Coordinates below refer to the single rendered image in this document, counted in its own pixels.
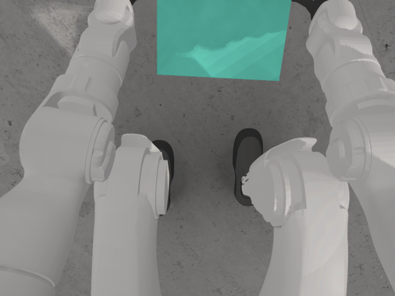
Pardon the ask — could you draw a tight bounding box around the left robot upper arm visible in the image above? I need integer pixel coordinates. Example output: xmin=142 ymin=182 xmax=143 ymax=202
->
xmin=0 ymin=106 xmax=116 ymax=296

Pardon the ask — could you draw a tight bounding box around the left robot thigh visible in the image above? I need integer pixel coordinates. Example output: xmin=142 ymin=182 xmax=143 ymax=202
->
xmin=91 ymin=146 xmax=169 ymax=296

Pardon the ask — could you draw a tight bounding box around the robot left shin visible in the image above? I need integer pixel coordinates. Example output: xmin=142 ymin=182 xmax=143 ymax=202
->
xmin=94 ymin=134 xmax=160 ymax=202

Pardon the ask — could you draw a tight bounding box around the carton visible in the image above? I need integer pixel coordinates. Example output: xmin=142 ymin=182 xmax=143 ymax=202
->
xmin=157 ymin=0 xmax=291 ymax=81

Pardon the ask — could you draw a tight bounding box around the robot right forearm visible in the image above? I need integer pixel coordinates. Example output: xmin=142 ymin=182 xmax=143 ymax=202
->
xmin=306 ymin=0 xmax=395 ymax=127

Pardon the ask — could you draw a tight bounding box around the right robot hand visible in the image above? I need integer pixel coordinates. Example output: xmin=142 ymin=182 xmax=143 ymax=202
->
xmin=291 ymin=0 xmax=328 ymax=21

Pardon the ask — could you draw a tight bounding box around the robot left forearm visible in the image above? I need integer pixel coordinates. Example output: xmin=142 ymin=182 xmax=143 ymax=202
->
xmin=19 ymin=0 xmax=137 ymax=167

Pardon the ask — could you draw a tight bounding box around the right robot upper arm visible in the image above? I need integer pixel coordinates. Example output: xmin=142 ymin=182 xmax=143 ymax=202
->
xmin=326 ymin=112 xmax=395 ymax=292

